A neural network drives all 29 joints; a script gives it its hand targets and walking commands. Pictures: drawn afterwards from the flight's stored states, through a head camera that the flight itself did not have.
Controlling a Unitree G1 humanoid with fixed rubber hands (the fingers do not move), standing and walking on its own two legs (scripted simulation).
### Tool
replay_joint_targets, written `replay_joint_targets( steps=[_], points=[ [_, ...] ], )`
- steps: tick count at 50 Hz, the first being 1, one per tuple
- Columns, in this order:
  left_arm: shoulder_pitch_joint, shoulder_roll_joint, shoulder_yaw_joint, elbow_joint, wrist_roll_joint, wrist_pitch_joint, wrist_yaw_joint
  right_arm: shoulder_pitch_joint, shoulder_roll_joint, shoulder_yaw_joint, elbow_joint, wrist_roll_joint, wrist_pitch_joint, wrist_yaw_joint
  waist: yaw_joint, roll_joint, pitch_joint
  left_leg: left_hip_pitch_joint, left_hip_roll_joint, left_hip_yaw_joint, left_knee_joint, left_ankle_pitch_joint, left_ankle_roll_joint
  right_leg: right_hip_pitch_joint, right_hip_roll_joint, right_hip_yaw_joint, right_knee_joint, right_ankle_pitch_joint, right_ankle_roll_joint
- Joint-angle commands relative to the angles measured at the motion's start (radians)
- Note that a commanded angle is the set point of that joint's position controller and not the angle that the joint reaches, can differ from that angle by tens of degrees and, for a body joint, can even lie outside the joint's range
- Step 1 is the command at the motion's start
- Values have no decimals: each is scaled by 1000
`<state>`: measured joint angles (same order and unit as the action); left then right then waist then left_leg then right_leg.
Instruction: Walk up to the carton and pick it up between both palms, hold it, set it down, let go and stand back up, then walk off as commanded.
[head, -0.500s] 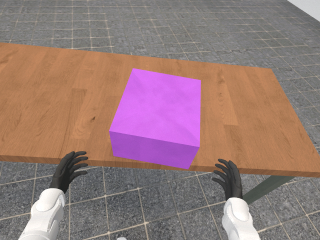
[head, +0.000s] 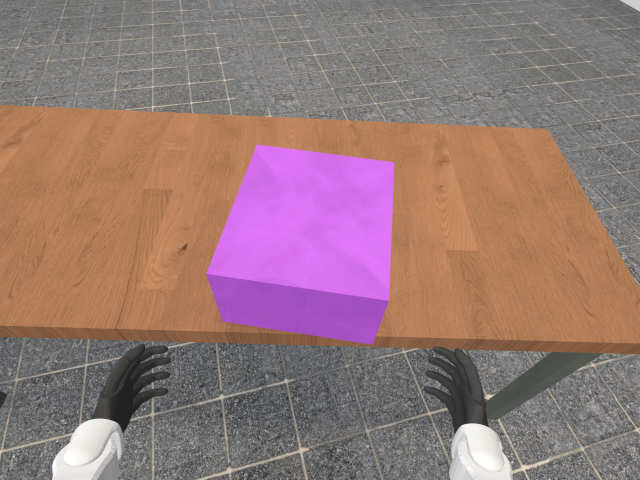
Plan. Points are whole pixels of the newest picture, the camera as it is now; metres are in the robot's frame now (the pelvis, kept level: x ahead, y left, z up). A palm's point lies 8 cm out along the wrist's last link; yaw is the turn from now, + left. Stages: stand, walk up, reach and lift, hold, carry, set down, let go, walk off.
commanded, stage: set down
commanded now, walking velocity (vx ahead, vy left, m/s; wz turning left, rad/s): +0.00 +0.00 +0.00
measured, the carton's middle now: (311, 239) +0.49 +0.00 -0.05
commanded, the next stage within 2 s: let go in 1.02 s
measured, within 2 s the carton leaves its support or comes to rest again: neither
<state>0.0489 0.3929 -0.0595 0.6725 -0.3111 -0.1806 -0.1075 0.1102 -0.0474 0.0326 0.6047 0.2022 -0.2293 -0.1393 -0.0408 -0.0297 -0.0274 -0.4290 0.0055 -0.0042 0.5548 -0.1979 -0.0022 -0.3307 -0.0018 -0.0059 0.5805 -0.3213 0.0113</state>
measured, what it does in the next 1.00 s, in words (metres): stands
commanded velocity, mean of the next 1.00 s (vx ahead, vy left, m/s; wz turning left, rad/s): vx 0.00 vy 0.00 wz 0.00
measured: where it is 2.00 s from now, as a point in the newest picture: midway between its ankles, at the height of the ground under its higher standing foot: outside the picture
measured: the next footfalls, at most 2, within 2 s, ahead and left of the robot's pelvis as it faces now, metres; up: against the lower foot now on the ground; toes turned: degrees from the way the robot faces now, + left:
none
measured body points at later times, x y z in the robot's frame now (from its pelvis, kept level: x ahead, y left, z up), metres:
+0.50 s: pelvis +0.01 -0.01 +0.00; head +0.03 +0.00 +0.45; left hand +0.22 +0.24 -0.07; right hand +0.19 -0.20 -0.07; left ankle +0.05 +0.12 -0.73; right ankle -0.02 -0.12 -0.73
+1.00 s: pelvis +0.02 -0.02 +0.01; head +0.03 -0.02 +0.45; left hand +0.21 +0.22 -0.08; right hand +0.19 -0.22 -0.07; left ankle +0.05 +0.12 -0.73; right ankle -0.02 -0.12 -0.73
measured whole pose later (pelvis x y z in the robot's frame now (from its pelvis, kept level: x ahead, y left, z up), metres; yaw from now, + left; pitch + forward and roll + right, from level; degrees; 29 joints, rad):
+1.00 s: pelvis +0.02 -0.02 +0.01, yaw -1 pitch +2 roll +1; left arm 0.15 0.31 -0.06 0.62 -0.18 -0.01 -0.05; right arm 0.20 -0.09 0.03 0.60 0.07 -0.20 -0.04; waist -0.04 -0.01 -0.01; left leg -0.32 0.02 0.01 0.48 -0.20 -0.03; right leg -0.24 0.01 0.01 0.54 -0.33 -0.01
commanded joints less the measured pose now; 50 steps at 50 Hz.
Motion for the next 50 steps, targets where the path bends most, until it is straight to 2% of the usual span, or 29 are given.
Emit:
replay_joint_targets(
  steps=[1,2,4,6,7,9,10,11,13,16,17,19,20,22,23,24,25,27,29,33,35,36,39,40,42,44,45,46,50],
  points=[
    [-65,198,94,-312,38,-25,9,-94,-94,45,-290,-94,-63,9,90,89,-164,377,4,30,-101,97,-43,78,-10,11,-187,120,-20],
    [-61,187,106,-291,53,-12,15,-113,-108,41,-275,-103,-59,22,110,88,-171,383,6,35,-107,125,-41,60,-5,5,-189,128,-23],
    [-33,231,119,-347,12,-45,0,-36,-75,45,-378,-106,-83,-2,104,28,-209,391,-1,38,-86,176,-23,92,-23,19,-187,204,-7],
    [9,176,129,-326,51,-28,-1,-21,-118,48,-304,-115,-87,12,103,66,-187,421,-3,36,-83,238,-37,89,-18,15,-181,274,-12],
    [11,206,126,-352,21,-46,-7,-7,-70,52,-355,-103,-107,-6,91,37,-205,402,-3,32,-72,230,-20,108,-30,31,-176,287,-5],
    [22,130,94,-281,87,15,10,-52,-127,48,-228,-119,-84,31,96,117,-160,448,4,34,-96,230,-51,72,-7,3,-187,243,-14],
    [28,185,110,-352,52,-12,0,6,-89,47,-342,-104,-103,6,89,66,-195,433,-2,44,-81,234,-32,101,-19,24,-190,259,-8],
    [34,109,95,-245,89,28,9,-24,-135,37,-213,-134,-82,29,77,73,-123,443,6,37,-105,208,-42,48,-8,0,-194,224,-15],
    [54,148,120,-386,63,-8,3,36,-105,31,-352,-131,-117,16,87,30,-201,442,5,44,-88,279,-35,114,-12,21,-198,313,-12],
    [49,94,114,-275,131,41,26,-10,-164,-6,-172,-145,-86,52,93,138,-134,452,18,33,-102,272,-57,71,5,4,-204,235,-30],
    [50,108,98,-301,104,30,17,14,-106,5,-249,-141,-90,41,71,108,-131,452,8,44,-101,218,-47,92,-6,12,-220,221,-24],
    [32,93,101,-306,142,51,44,-19,-142,-21,-187,-163,-71,61,97,125,-105,433,14,44,-114,177,-52,55,3,4,-218,143,-28],
    [30,120,82,-327,108,32,37,24,-105,-26,-237,-146,-73,43,59,104,-122,422,16,35,-113,167,-42,85,-3,15,-211,163,-30],
    [60,52,89,-275,160,78,60,-13,-164,-34,-144,-169,-60,75,89,154,-92,469,18,39,-134,211,-61,46,12,-1,-214,167,-33],
    [55,88,93,-310,124,58,50,20,-135,-42,-193,-163,-67,62,80,93,-120,444,17,39,-113,215,-51,65,5,9,-215,192,-23],
    [51,53,91,-252,153,78,53,-7,-145,-50,-132,-171,-57,68,88,148,-97,449,15,49,-133,198,-65,81,13,-8,-218,169,-26],
    [60,74,98,-314,123,61,48,32,-146,-59,-217,-167,-72,62,83,108,-137,472,19,40,-129,213,-55,94,11,0,-213,199,-23],
    [36,40,72,-247,160,87,57,-37,-156,-63,-117,-169,-46,76,68,160,-85,452,29,39,-150,187,-65,65,12,10,-227,161,-33],
    [36,62,93,-340,151,74,64,5,-147,-78,-191,-172,-56,71,83,126,-112,446,30,38,-147,179,-59,97,12,8,-209,175,-28],
    [78,33,94,-265,183,112,64,2,-202,-88,-103,-187,-45,86,66,111,-67,502,30,51,-147,254,-62,59,27,-7,-218,195,-25],
    [92,9,92,-200,200,131,70,-25,-200,-88,-54,-201,-31,100,85,113,-29,465,28,61,-162,244,-64,68,19,8,-240,191,-36],
    [69,35,95,-280,175,109,60,-11,-150,-74,-135,-188,-45,84,79,103,-89,463,17,75,-145,229,-57,109,7,16,-240,211,-25],
    [61,18,93,-237,197,135,71,-40,-189,-99,-61,-208,-31,102,62,105,-66,474,22,70,-149,217,-65,72,16,-7,-231,182,-33],
    [71,40,104,-251,179,128,67,-21,-154,-76,-124,-204,-39,91,68,38,-71,461,10,85,-137,215,-50,80,7,13,-238,212,-26],
    [69,2,100,-200,219,151,76,-56,-210,-94,-19,-225,-22,113,60,74,-35,484,26,72,-152,247,-55,44,17,-5,-238,220,-32],
    [40,23,90,-279,185,140,70,-42,-173,-96,-101,-197,-30,99,60,70,-64,475,18,76,-144,189,-44,72,5,14,-234,191,-31],
    [52,7,93,-220,202,155,78,-46,-194,-95,-57,-214,-26,106,57,69,-48,488,19,78,-150,216,-46,46,16,-3,-235,204,-30],
    [57,57,116,-309,189,132,68,2,-176,-80,-141,-198,-36,93,67,48,-83,499,11,84,-134,223,-36,70,9,12,-227,224,-22],
    [64,-45,83,-184,249,203,92,-89,-249,-111,74,-203,-12,126,70,139,-12,510,36,64,-165,260,-65,39,29,-7,-242,180,-49]
  ],
)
